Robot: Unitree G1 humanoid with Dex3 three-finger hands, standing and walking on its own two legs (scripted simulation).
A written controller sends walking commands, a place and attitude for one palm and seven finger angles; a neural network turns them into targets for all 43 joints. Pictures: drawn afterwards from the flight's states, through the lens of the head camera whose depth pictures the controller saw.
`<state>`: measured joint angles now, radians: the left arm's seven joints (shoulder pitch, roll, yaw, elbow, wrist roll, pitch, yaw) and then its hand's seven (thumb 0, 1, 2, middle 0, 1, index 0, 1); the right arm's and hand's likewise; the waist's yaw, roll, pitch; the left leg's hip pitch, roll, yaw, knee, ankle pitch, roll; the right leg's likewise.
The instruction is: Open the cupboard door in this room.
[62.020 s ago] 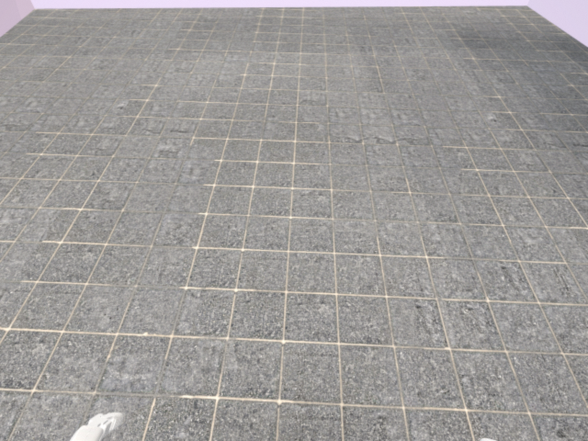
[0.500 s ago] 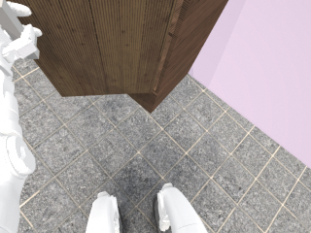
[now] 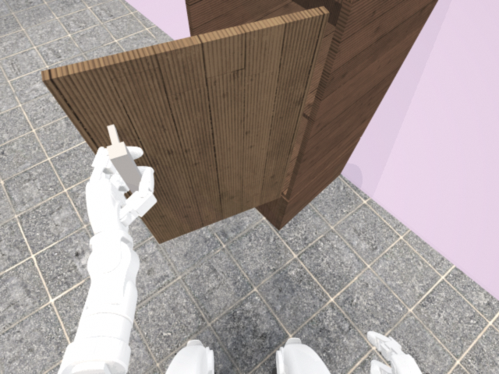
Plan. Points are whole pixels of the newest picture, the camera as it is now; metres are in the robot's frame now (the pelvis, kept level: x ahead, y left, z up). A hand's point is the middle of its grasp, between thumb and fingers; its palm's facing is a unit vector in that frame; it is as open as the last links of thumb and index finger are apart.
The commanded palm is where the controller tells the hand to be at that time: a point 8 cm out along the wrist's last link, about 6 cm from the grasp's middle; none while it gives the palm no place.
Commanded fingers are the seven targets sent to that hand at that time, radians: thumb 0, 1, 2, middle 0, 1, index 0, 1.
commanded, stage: pull the door open along its arc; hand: left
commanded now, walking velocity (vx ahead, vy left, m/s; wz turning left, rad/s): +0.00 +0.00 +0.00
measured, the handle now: (130, 167) +0.44 +0.20 +0.03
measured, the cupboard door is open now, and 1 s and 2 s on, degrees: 70 89 92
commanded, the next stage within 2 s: open thumb and fingers to let go in 0.40 s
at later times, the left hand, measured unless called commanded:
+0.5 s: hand (195, 243) +0.31 +0.08 +0.03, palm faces +0.40 -0.91 +0.00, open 6.2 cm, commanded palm +0.26 +0.13 +0.03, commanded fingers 0.00 0.83 0.87 -0.40 -1.34 -0.40 -1.34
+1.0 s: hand (189, 242) +0.31 +0.09 +0.03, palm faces +0.38 -0.93 +0.00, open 12.2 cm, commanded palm +0.26 +0.13 +0.03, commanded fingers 0.00 -0.50 0.30 -0.27 -1.00 -0.27 -1.00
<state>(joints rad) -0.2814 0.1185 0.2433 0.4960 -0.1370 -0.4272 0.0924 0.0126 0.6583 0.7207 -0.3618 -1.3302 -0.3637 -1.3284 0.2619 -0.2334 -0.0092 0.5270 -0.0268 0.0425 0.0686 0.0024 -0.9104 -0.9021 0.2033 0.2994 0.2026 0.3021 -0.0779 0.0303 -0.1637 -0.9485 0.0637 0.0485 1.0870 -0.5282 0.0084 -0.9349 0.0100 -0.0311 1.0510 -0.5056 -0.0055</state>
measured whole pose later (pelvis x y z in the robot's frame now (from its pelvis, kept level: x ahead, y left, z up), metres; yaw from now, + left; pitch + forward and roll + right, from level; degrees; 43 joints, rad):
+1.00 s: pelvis -0.02 -0.03 +0.00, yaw +4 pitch +17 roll +0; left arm -0.12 -0.04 -0.05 0.44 0.03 -0.50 0.44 0.01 -0.22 0.41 -0.33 -1.22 -0.33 -1.23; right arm 0.19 -0.19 -0.01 0.62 -0.08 -0.01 0.02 0.01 -0.91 -0.90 0.20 0.30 0.20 0.30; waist -0.01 0.03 -0.14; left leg -0.90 0.03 -0.01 1.09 -0.49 -0.03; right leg -0.88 -0.02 -0.08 1.10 -0.52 -0.05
